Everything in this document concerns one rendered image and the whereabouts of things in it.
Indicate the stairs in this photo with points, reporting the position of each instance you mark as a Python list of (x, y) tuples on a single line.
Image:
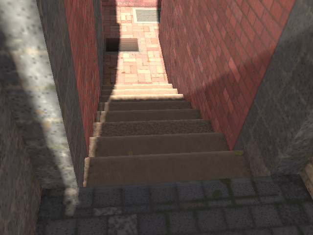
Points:
[(148, 133)]

